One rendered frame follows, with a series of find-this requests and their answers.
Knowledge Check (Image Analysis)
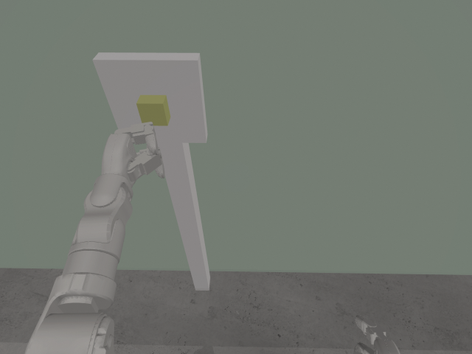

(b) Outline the robot left forearm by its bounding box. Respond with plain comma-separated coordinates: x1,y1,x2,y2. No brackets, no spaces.
25,173,133,354

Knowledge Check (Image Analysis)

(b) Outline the robot right hand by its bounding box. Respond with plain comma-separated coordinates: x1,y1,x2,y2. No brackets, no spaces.
353,315,400,354

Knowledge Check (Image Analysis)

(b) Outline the left robot upper arm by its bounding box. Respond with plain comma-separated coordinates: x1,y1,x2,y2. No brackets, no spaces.
29,313,114,354

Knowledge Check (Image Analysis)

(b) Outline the robot left hand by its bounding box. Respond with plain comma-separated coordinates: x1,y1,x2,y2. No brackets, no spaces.
101,122,165,187

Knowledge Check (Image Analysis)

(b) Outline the panel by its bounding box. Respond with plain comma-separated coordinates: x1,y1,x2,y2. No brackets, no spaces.
93,52,210,291

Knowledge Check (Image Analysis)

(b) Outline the button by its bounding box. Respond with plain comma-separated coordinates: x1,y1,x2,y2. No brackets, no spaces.
136,95,170,126

